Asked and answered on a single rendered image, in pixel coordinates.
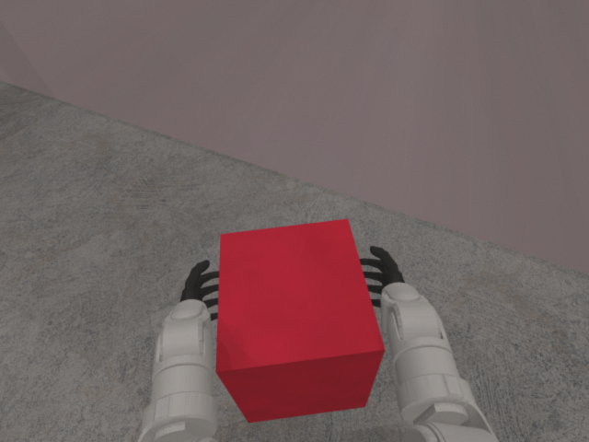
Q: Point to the carton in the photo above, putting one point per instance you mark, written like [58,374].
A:
[296,328]

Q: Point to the left robot hand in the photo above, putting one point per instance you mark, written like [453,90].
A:
[194,283]

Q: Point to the right robot forearm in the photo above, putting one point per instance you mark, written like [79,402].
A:
[430,388]

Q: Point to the robot right upper arm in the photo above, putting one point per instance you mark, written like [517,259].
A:
[437,432]

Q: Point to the left robot forearm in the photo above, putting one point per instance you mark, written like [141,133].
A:
[182,404]

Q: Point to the right robot hand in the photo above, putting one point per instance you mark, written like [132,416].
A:
[390,273]

